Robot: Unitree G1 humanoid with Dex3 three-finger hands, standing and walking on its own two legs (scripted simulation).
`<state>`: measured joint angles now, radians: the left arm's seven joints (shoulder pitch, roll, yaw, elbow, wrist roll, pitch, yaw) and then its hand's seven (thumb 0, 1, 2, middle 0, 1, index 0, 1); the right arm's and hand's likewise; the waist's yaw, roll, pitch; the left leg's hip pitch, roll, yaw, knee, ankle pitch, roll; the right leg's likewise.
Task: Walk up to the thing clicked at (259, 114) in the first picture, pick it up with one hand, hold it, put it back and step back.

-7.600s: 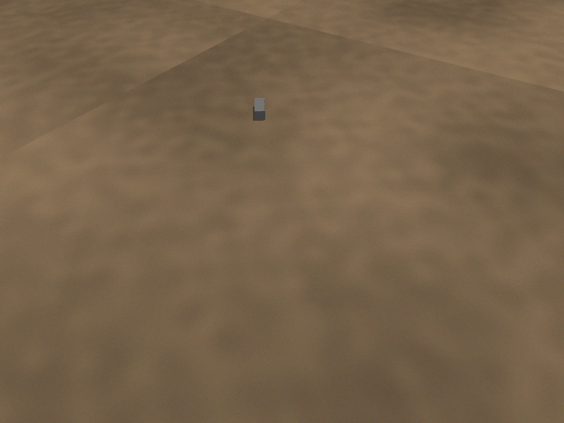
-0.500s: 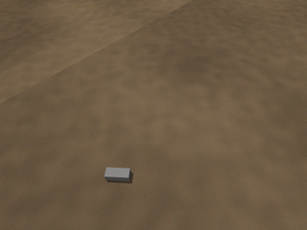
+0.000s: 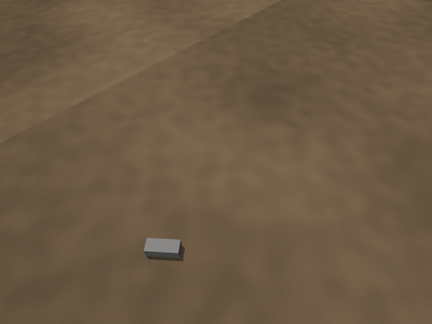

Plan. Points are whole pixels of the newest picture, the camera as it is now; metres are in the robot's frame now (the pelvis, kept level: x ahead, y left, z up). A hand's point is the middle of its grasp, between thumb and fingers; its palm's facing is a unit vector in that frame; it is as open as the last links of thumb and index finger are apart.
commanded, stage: stand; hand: left
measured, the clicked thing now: (163, 247) +0.59 +0.29 -0.75
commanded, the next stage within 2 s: none
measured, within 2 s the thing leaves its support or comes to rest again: neither
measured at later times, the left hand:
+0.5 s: hand out of the picture +0.06 +0.24 -0.15, palm faces -0.03 -0.94 -0.34, open 7.4 cm
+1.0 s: hand out of the picture +0.09 +0.22 -0.15, palm faces -0.03 -0.94 -0.33, open 7.4 cm
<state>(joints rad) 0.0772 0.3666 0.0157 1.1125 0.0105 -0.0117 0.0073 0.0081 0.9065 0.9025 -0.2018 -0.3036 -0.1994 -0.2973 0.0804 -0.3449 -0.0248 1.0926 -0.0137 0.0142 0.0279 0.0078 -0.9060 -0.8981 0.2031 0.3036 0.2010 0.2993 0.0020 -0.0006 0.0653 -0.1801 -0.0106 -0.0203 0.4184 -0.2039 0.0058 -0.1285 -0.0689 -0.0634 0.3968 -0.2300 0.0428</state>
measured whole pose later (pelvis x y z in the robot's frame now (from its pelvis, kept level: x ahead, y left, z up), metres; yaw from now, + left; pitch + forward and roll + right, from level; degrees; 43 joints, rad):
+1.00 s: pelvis +0.00 -0.03 +0.01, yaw -1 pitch -2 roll +0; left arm 0.10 0.34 0.00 1.13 0.01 -0.01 -0.01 0.01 0.91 0.90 -0.20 -0.30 -0.20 -0.30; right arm 0.10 -0.35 0.01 1.14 -0.01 -0.01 0.01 0.01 -0.91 -0.90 0.20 0.30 0.20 0.30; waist 0.00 0.01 0.05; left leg -0.13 0.03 -0.03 0.33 -0.16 -0.04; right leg -0.09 -0.02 -0.07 0.31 -0.19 0.01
